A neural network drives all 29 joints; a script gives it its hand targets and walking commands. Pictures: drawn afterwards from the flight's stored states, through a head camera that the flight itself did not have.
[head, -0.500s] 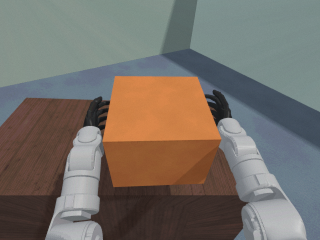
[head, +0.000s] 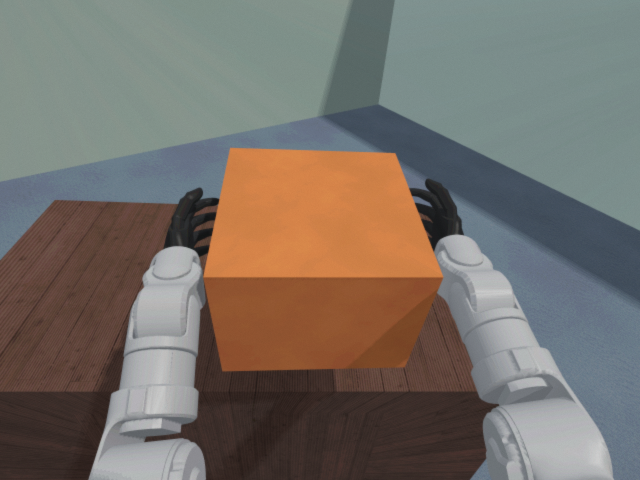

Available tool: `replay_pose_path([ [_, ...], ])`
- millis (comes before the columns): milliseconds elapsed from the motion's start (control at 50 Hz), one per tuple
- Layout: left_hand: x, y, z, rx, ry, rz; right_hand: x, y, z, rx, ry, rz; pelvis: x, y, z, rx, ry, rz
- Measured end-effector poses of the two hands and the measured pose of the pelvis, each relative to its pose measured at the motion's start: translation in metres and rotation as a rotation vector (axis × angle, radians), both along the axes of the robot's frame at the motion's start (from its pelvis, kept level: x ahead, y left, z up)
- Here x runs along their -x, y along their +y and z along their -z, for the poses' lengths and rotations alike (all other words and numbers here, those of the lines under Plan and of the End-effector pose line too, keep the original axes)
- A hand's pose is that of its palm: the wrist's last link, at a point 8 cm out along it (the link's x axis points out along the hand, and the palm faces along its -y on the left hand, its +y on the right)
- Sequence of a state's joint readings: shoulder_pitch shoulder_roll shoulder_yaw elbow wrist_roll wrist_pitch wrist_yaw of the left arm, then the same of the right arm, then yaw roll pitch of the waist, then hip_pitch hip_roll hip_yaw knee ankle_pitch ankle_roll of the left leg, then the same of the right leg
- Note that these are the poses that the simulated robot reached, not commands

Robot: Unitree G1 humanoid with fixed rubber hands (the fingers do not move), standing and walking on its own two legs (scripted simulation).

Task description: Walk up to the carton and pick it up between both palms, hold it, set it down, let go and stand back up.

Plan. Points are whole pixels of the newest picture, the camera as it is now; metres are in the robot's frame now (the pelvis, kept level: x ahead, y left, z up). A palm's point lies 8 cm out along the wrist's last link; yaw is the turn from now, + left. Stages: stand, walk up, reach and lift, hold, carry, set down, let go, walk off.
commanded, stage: hold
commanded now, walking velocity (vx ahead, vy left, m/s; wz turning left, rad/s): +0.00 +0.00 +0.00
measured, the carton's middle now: (315, 254) +0.39 +0.01 +0.13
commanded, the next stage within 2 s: none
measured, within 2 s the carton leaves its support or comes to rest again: neither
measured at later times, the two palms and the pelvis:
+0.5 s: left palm (177, 248) +0.35 +0.17 +0.17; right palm (447, 235) +0.37 -0.15 +0.19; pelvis +0.00 +0.00 +0.00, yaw +0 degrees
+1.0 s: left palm (178, 245) +0.35 +0.17 +0.18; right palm (447, 232) +0.37 -0.15 +0.19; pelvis +0.00 +0.00 +0.00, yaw +0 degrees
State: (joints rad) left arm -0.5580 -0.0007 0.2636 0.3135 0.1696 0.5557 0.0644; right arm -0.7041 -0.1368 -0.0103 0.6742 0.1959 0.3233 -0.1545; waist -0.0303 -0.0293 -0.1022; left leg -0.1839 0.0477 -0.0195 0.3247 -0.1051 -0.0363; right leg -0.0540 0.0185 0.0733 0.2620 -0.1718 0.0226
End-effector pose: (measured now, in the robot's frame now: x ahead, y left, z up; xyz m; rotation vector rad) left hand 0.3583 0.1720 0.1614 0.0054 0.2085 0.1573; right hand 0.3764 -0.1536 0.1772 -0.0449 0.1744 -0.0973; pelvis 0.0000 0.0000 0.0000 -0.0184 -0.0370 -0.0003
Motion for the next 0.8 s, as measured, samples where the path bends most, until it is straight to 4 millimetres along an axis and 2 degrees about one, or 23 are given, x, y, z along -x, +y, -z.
replay_pose_path([
  [320, 0.006, 0.002, -0.011, 0.003, -0.018, -0.006, 0.004, 0.002, -0.011, -0.02, -0.017, -0.002, 0.001, 0.0, 0.0, 0.0, -0.01, 0.0],
  [800, 0.009, 0.002, -0.016, -0.011, -0.005, 0.0, 0.008, 0.002, -0.013, -0.018, -0.005, 0.001, 0.003, 0.0, 0.0, 0.0, -0.02, 0.0],
])
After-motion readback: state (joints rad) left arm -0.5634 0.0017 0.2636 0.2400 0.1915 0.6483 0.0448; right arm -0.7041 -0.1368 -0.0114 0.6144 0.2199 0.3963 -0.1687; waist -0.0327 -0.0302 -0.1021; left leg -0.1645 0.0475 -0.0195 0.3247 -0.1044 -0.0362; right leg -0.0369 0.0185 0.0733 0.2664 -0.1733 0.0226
